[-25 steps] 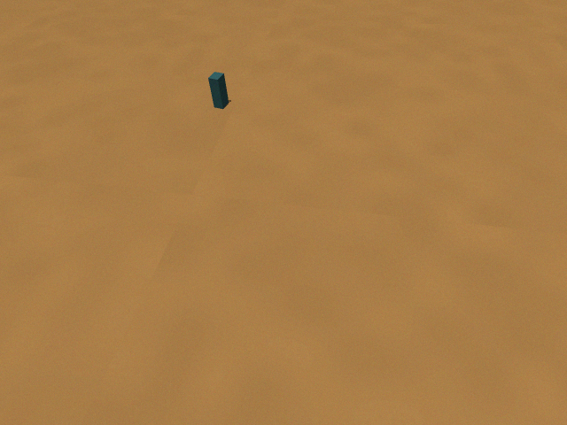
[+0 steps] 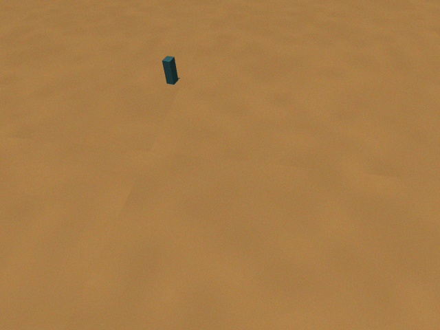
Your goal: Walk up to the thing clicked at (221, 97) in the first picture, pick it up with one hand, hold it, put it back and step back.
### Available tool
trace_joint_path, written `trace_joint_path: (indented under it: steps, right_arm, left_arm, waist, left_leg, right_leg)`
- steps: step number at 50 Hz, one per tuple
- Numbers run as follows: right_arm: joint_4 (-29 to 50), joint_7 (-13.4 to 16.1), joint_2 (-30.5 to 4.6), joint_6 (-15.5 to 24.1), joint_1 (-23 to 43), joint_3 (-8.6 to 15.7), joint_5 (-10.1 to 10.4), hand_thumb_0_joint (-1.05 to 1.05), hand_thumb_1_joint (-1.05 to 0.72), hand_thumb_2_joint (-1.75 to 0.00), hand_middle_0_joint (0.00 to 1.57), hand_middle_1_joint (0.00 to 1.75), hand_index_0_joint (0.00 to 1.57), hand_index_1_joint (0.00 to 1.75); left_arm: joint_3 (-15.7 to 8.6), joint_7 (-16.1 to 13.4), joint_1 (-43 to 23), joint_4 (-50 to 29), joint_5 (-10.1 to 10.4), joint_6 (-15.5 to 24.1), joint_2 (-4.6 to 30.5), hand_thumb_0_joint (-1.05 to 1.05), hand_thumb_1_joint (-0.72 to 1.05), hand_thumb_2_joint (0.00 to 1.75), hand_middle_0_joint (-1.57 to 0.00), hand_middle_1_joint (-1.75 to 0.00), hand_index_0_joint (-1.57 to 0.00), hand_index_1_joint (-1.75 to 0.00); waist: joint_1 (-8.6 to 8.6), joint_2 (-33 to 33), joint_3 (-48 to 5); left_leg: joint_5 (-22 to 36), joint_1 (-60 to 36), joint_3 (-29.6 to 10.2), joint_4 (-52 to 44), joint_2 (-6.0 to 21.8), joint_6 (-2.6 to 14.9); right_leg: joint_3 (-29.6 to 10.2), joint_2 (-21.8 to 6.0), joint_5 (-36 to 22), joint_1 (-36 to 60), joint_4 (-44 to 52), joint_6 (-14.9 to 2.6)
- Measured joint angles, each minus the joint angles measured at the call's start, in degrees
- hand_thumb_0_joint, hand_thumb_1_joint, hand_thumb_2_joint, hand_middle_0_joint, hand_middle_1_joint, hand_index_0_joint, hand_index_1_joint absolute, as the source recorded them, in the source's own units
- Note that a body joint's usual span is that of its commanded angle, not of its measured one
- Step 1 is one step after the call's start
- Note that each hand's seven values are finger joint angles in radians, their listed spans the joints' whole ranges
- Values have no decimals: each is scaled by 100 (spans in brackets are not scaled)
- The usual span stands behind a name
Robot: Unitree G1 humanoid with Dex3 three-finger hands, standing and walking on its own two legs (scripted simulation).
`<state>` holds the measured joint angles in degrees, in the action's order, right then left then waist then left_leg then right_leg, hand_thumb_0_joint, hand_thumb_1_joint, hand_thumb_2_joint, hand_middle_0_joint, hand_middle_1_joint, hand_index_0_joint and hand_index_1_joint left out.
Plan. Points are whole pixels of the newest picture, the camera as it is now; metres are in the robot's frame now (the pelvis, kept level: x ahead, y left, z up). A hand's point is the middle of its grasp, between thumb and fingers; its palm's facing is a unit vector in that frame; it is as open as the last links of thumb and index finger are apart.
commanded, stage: stand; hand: left
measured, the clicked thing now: (170, 70) +2.15 +0.48 -0.68
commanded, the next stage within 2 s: walk up in 0.62 s
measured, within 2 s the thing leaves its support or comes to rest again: neither
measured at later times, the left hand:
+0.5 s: hand out of the picture +0.08 +0.25 -0.16, palm faces -0.02 -0.94 -0.34, open 7.4 cm
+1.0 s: hand out of the picture +0.09 +0.41 -0.18, palm faces +0.11 -0.91 -0.40, open 7.4 cm
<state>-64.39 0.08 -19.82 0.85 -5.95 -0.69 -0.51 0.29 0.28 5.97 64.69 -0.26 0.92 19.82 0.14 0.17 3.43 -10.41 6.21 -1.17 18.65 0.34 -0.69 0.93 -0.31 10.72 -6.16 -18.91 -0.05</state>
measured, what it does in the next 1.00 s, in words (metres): walks ahead: left foot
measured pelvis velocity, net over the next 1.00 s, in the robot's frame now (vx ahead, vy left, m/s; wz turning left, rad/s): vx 0.11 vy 0.09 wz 0.10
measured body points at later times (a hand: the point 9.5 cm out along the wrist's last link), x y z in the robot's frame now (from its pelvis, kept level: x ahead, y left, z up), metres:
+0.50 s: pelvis +0.00 +0.00 +0.00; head +0.02 +0.00 +0.45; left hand +0.08 +0.30 -0.13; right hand +0.08 -0.30 -0.14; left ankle +0.00 +0.13 -0.75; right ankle +0.00 -0.12 -0.75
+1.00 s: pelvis +0.11 +0.09 -0.03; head +0.09 +0.11 +0.42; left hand +0.09 +0.45 -0.15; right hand +0.24 -0.26 -0.10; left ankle +0.17 +0.22 -0.75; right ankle +0.00 -0.11 -0.75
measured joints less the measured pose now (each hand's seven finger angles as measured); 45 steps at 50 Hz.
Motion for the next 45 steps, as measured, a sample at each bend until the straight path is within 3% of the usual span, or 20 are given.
trace_joint_path:
  steps: [31, 35, 39, 45]
  right_arm:
    - [21, 7, -11, -4, -29, -6, -8, 0, -90, -90, 21, 29, 20, 30]
    - [246, -270, -135, 7, -311, 228, -132, 0, -90, -90, 21, 29, 20, 30]
    - [324, -412, -378, -16, -427, 392, -188, 1, -90, -90, 21, 29, 20, 30]
    - [602, -648, -701, 12, -403, 587, -140, 1, -90, -90, 21, 29, 20, 30]
  left_arm:
    - [-11, -6, 6, -23, -2, -7, 17, 1, 91, 89, -21, -30, -20, -30]
    - [-235, 263, 239, -299, -99, 152, 88, 1, 90, 89, -21, -30, -21, -30]
    - [-359, 308, 498, -562, -129, 331, 226, 1, 90, 89, -21, -30, -21, -30]
    - [-454, 357, 912, -560, -170, 263, 633, 1, 90, 89, -21, -30, -21, -30]
  waist:
    - [-1, 7, -11]
    - [-9, 68, -249]
    - [179, 29, -284]
    - [250, 44, -256]
  left_leg:
    - [-5, -53, -5, -55, 17, -16]
    - [-1353, 568, -20, 1242, 49, 272]
    - [-1275, 1488, 166, 2800, 95, 187]
    - [-838, 2009, 157, 2317, 525, 30]
  right_leg:
    - [5, 16, 4, 55, 58, -12]
    - [159, 28, 886, -193, -481, -155]
    - [236, -124, 553, 41, -158, -245]
    - [389, -320, 634, 653, 93, -12]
